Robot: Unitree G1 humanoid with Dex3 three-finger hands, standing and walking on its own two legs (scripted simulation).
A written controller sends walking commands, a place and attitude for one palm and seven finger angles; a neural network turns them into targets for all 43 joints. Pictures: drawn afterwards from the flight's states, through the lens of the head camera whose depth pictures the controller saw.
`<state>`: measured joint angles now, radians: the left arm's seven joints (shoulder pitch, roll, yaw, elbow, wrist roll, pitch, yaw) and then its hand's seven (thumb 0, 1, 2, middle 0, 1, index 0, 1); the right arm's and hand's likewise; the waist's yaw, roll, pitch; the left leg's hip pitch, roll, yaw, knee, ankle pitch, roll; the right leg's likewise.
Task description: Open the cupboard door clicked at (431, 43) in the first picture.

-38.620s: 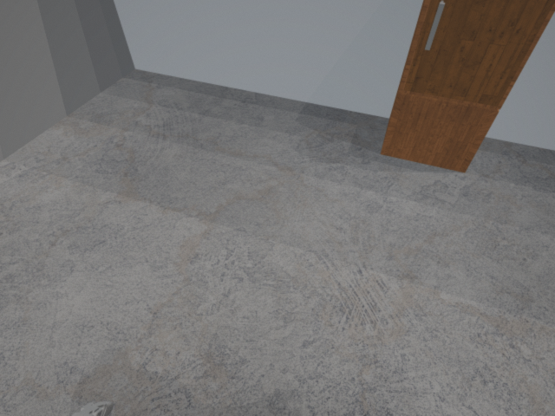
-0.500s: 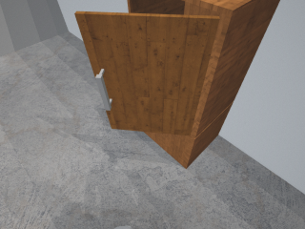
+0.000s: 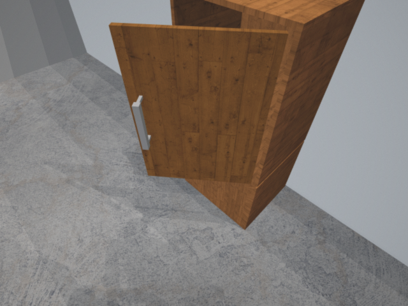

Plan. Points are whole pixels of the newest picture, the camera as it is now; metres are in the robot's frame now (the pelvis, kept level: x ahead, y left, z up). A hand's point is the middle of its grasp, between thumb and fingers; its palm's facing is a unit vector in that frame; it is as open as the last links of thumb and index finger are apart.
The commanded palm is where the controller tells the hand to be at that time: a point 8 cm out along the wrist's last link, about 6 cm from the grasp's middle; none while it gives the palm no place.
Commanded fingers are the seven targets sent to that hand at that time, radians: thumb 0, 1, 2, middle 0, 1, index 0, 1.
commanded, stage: come to a stop and stand still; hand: left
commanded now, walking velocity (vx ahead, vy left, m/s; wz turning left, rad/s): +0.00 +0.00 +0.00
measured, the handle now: (143, 123) +0.63 +0.23 -0.04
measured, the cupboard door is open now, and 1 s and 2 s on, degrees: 39 39 39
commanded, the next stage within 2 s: look again from close up in 0.34 s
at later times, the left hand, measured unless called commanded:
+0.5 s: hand out of the picture -0.04 +0.18 -0.17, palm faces +0.03 -0.98 -0.18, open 7.4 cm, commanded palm none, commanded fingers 0.00 0.90 0.90 -0.20 -0.30 -0.20 -0.30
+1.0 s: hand out of the picture -0.02 +0.17 -0.17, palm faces +0.03 -0.99 -0.16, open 7.4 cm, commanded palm none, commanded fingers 0.00 0.90 0.90 -0.20 -0.30 -0.20 -0.30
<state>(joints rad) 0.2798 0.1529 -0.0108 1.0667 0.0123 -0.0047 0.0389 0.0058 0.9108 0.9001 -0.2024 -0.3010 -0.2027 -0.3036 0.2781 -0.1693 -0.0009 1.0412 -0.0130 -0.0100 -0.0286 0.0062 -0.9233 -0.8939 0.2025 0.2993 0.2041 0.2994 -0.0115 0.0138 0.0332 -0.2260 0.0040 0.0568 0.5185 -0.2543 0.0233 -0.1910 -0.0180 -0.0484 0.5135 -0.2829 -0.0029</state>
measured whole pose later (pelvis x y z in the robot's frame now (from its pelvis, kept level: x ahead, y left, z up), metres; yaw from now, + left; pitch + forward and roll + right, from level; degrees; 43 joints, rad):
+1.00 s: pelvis -0.02 +0.00 +0.01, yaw +0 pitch -2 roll +0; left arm 0.32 0.15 -0.02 1.09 0.01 -0.01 0.03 0.00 0.91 0.90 -0.20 -0.30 -0.20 -0.30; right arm 0.28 -0.15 0.01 1.12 -0.01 -0.02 -0.02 0.00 -0.91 -0.89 0.20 0.30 0.20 0.30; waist 0.01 -0.02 0.02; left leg -0.22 -0.01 0.05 0.42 -0.18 0.03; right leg -0.19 -0.03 -0.05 0.43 -0.21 0.00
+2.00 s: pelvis +0.08 +0.02 +0.00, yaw +0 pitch -2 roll +1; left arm 0.21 0.16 0.03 1.01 0.01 0.02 0.04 0.00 0.92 0.90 -0.20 -0.30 -0.20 -0.30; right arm 0.26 -0.14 -0.02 1.08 -0.01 -0.01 -0.05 0.01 -0.93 -0.89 0.20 0.30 0.21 0.30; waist 0.01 -0.01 0.08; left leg -0.12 -0.02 0.11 0.50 -0.36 0.04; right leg -0.25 -0.04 -0.07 0.57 -0.27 -0.01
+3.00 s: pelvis +0.06 -0.02 +0.01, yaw +0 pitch -1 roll +1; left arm 0.27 0.14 -0.01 1.13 0.00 -0.02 0.03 0.01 0.93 0.90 -0.20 -0.30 -0.20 -0.30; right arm 0.35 -0.11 0.02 1.14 -0.01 -0.03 -0.03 0.00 -0.91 -0.89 0.20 0.30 0.20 0.30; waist -0.01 0.02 0.04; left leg -0.13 0.02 0.09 0.41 -0.26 -0.01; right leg -0.24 0.02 -0.09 0.45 -0.19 -0.07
